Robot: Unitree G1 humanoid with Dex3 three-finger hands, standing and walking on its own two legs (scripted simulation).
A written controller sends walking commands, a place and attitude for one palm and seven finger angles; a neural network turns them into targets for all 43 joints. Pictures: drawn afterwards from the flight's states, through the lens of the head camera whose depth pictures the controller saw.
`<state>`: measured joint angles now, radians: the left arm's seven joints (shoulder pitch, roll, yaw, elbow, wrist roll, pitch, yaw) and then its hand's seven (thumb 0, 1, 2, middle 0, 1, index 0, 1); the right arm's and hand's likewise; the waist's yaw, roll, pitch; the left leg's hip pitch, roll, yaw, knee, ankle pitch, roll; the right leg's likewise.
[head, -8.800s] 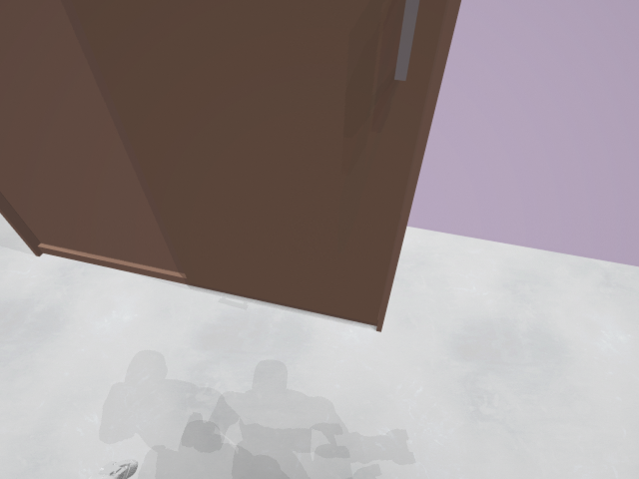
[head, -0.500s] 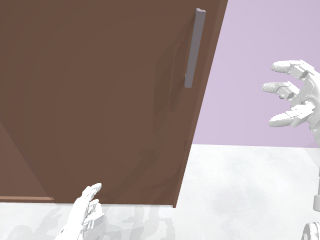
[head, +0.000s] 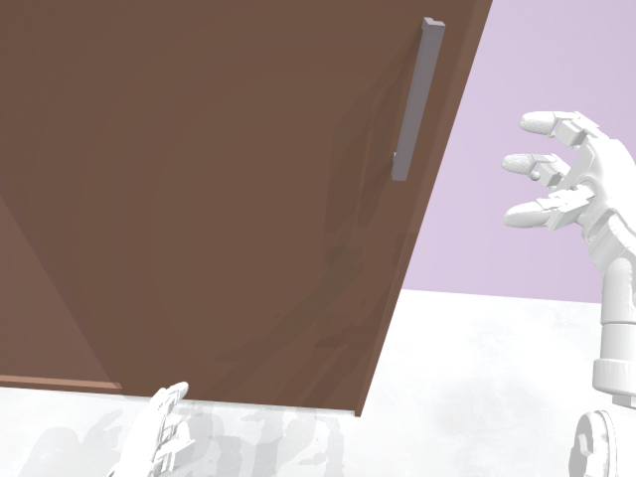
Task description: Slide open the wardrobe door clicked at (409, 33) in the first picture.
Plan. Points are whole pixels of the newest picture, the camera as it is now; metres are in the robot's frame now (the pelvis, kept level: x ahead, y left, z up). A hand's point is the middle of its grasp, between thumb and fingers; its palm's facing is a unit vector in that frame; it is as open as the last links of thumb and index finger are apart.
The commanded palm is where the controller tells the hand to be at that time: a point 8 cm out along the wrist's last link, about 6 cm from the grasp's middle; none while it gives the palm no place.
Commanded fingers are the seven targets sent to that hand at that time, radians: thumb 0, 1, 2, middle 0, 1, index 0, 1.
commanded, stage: move the hooked fingers beside the handle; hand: right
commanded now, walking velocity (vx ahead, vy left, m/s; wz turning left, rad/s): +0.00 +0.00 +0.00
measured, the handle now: (412, 104) +0.52 -0.11 +0.27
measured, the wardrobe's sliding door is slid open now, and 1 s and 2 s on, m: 0.00 0.00 0.00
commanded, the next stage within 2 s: none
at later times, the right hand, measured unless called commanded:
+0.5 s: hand (485, 147) +0.42 -0.18 +0.27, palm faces +0.06 +1.00 -0.01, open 14.0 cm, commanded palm +0.40 -0.23 +0.26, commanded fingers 0.00 0.50 -0.30 0.30 1.20 0.30 1.20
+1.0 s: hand (455, 133) +0.46 -0.15 +0.26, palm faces +0.06 +1.00 +0.01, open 14.0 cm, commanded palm +0.43 -0.21 +0.26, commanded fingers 0.00 0.50 -0.30 0.30 1.20 0.30 1.20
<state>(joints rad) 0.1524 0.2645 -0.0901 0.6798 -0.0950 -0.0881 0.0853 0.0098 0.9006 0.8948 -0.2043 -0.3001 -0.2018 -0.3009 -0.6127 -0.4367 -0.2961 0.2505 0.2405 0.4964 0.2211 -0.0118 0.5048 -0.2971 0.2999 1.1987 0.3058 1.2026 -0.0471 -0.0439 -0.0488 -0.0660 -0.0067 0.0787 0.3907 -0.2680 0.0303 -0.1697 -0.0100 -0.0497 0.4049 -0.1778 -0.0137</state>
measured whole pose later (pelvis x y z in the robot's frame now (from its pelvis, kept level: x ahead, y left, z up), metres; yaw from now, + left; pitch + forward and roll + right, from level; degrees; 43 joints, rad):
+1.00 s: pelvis +0.01 +0.00 +0.00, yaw +3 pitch +0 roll +0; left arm 0.30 0.27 -0.03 0.72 -0.07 -0.04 0.07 0.01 0.90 0.89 -0.20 -0.30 -0.20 -0.30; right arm -0.90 -0.36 -0.28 0.69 0.15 0.32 0.06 -0.01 0.50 -0.30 0.30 1.20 0.30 1.20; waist 0.03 -0.04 -0.06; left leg -0.11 -0.02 0.03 0.38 -0.26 0.03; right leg -0.20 -0.02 -0.09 0.39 -0.19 -0.02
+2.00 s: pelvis +0.00 -0.01 +0.00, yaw +2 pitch +0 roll +0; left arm 0.27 0.25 -0.04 0.72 -0.06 -0.06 0.07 0.01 0.90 0.89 -0.20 -0.30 -0.20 -0.30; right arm -0.98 -0.35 -0.25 0.81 0.14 0.29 0.04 -0.01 0.50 -0.30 0.30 1.20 0.31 1.20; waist 0.03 -0.03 -0.07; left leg -0.14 -0.01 0.05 0.38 -0.25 0.02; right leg -0.23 -0.02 -0.08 0.41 -0.18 -0.02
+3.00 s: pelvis +0.01 +0.00 +0.00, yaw +2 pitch +0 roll +0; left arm 0.30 0.27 -0.03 0.74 -0.07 -0.05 0.07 0.01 0.90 0.89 -0.20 -0.30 -0.20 -0.30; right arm -0.92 -0.32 -0.22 0.67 0.17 0.31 0.05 -0.01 0.50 -0.30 0.30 1.20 0.30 1.20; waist 0.01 -0.04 -0.06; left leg -0.12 -0.02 0.05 0.38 -0.26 0.03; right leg -0.22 -0.02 -0.07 0.41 -0.19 -0.01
